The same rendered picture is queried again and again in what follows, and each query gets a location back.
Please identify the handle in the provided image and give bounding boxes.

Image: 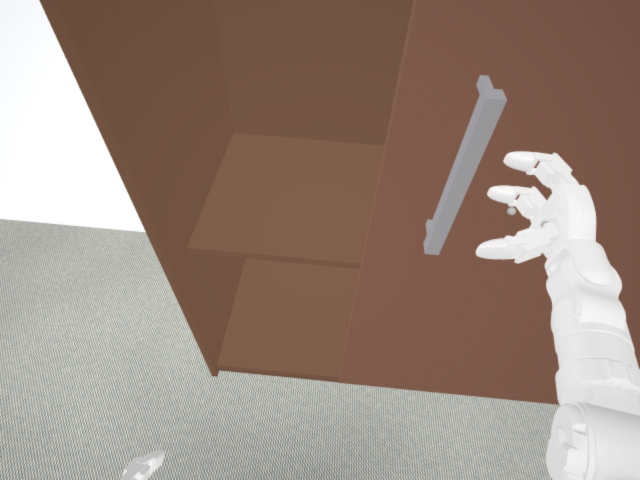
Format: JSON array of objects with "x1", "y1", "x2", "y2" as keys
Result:
[{"x1": 423, "y1": 75, "x2": 507, "y2": 255}]

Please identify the right robot forearm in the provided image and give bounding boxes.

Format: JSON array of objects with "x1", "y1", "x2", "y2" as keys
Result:
[{"x1": 544, "y1": 239, "x2": 640, "y2": 416}]

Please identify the right robot upper arm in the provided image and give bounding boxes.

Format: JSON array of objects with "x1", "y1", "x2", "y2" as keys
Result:
[{"x1": 546, "y1": 401, "x2": 640, "y2": 480}]

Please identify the wardrobe door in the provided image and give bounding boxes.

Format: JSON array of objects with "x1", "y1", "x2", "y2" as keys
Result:
[{"x1": 338, "y1": 0, "x2": 640, "y2": 405}]

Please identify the right robot hand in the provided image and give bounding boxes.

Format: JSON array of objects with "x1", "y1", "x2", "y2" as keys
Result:
[{"x1": 476, "y1": 151, "x2": 596, "y2": 264}]

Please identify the left robot hand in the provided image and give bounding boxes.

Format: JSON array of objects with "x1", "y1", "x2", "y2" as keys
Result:
[{"x1": 120, "y1": 450, "x2": 165, "y2": 480}]

